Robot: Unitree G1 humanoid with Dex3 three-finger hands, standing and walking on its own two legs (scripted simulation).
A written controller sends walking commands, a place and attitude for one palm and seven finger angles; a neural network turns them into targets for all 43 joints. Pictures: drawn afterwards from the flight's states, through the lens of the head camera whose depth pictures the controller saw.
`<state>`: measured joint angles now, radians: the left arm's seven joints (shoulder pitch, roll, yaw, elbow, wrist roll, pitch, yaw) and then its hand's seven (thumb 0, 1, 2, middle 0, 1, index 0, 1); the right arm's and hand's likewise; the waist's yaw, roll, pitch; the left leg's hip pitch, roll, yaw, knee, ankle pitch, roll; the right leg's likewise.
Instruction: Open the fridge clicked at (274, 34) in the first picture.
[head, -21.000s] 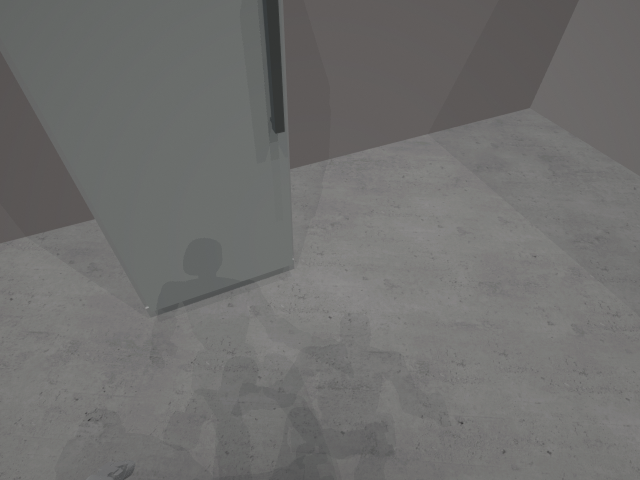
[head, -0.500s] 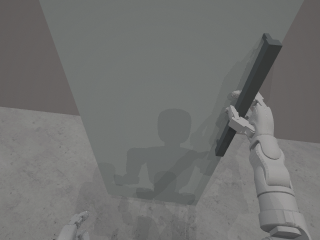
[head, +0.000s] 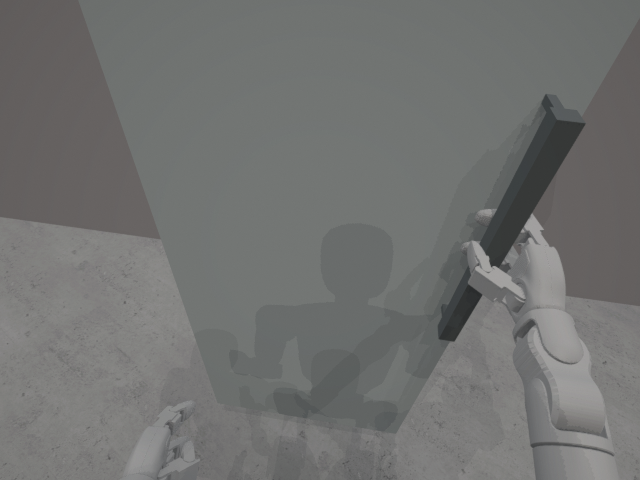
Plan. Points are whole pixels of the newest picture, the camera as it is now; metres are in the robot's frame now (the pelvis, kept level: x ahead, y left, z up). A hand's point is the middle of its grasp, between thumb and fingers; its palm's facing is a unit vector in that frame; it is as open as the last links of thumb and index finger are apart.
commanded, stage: pull the door a little, standing still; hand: right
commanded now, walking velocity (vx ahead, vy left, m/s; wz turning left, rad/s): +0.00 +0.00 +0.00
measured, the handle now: (486, 243) +0.40 -0.18 +0.13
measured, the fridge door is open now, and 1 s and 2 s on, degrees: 1 24 60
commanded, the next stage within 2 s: walk backward, drawing the door open in 0.14 s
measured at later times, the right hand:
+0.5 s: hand (480, 342) +0.25 -0.13 +0.13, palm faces +0.09 +0.96 -0.28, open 7.0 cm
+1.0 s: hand (437, 419) +0.17 -0.08 +0.13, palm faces +0.36 +0.90 -0.24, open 7.1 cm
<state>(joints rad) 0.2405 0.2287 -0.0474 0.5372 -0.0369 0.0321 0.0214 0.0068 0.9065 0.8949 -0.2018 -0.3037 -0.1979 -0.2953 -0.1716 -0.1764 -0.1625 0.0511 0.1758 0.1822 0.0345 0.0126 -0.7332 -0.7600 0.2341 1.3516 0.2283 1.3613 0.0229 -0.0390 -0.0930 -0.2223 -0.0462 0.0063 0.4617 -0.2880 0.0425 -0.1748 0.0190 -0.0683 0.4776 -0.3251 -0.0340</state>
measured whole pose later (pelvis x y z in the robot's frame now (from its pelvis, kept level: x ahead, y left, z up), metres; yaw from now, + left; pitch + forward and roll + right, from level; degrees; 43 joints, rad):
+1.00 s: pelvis -0.02 +0.12 -0.01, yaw -16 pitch -1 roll -1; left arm 0.19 0.18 -0.01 0.53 0.04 -0.03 0.08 0.01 0.91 0.90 -0.20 -0.30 -0.20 -0.29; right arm 0.39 -0.21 -0.01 -0.49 -0.01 -0.10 -0.12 -0.07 -0.59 -0.74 0.39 1.37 0.22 1.33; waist 0.05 0.00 0.06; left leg -0.49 -0.07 0.12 0.86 -0.34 -0.04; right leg -0.23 -0.01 -0.04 0.49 -0.24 -0.02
